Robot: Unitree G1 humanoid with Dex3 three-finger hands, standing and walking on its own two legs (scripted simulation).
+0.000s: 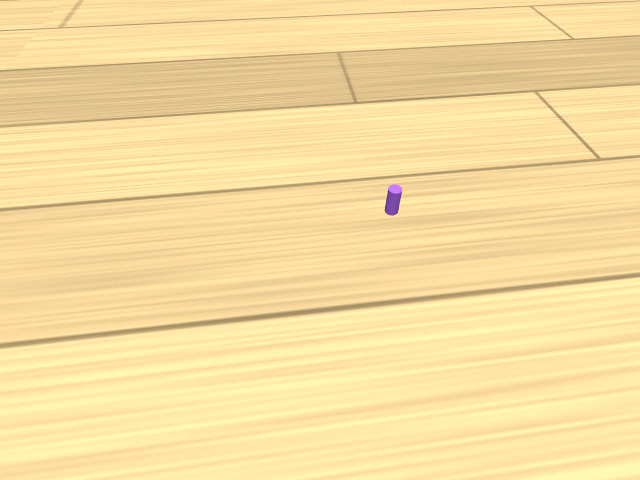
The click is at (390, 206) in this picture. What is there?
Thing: squat round
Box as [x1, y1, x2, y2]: [385, 184, 401, 214]
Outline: 395,184 390,185 388,188 385,205 385,212 388,214 395,214 398,208 401,187
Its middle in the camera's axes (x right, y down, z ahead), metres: +0.31 -0.18 +1.73
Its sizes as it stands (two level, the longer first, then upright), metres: 0.059 0.059 0.130
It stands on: the floor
